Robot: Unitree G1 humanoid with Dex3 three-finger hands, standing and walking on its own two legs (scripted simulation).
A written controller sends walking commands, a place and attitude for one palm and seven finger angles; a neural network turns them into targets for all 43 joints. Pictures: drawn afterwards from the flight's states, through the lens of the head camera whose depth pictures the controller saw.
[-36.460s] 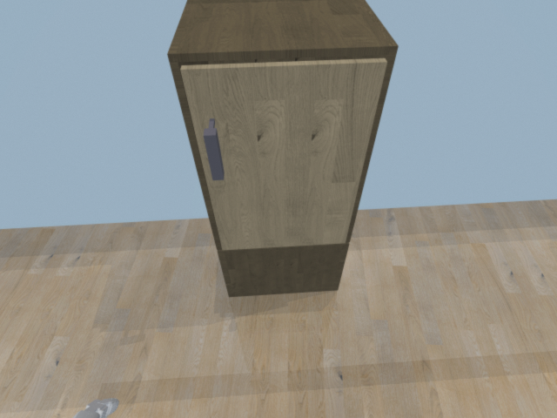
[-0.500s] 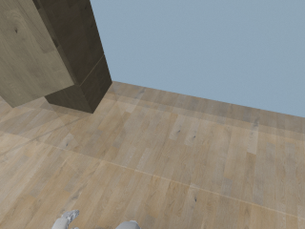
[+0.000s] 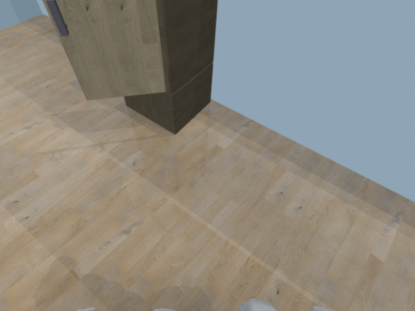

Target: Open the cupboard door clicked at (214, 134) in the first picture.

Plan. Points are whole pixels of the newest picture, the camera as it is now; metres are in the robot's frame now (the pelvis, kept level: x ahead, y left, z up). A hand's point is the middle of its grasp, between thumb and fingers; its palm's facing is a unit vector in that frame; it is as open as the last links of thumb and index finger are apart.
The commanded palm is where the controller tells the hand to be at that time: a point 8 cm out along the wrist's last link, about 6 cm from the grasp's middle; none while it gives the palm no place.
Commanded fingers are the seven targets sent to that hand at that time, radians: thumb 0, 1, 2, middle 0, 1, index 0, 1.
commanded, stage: turn to face it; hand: left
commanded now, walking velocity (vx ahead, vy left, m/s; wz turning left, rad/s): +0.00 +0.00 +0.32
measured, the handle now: (58, 14) +1.01 +0.62 +0.01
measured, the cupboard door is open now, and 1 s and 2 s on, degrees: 48 48 48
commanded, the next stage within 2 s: take the last steps up to it in 0.24 s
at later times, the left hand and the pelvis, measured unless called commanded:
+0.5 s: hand out of the picture +0.00 +0.16 -0.17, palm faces +0.23 -0.95 -0.19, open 7.3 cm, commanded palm none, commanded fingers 0.00 0.90 0.90 -0.20 -0.30 -0.20 -0.30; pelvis +0.01 -0.03 +0.00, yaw +11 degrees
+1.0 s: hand (120, 278) +0.19 +0.21 -0.15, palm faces +0.24 -0.94 -0.23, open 7.4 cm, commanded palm none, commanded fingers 0.00 0.90 0.90 -0.20 -0.30 -0.20 -0.30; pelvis +0.13 +0.00 -0.01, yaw +15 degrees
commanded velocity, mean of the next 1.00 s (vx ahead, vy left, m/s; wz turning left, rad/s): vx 0.20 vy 0.09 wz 0.19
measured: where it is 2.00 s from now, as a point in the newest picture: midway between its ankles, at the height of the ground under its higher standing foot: (171, 254)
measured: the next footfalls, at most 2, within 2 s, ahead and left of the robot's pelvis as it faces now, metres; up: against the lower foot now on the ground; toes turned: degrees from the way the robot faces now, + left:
right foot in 0.16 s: +0.05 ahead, -0.14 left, +0.00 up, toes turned +0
left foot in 0.52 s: +0.03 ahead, +0.08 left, +0.00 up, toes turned +15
